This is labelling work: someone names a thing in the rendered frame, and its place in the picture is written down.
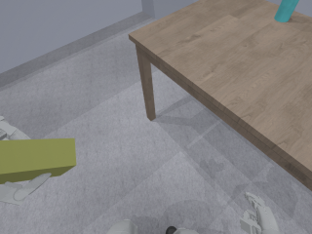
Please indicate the left robot thigh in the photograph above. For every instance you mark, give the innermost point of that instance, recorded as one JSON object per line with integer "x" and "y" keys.
{"x": 123, "y": 227}

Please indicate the table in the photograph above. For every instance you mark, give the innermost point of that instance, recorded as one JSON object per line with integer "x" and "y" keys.
{"x": 253, "y": 72}

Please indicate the sponge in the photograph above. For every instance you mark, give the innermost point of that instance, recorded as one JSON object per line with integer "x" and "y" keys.
{"x": 25, "y": 159}

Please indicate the left robot hand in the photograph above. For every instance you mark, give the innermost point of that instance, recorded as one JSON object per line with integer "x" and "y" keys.
{"x": 13, "y": 193}

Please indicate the right robot hand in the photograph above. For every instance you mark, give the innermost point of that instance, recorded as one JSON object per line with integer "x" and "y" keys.
{"x": 254, "y": 223}

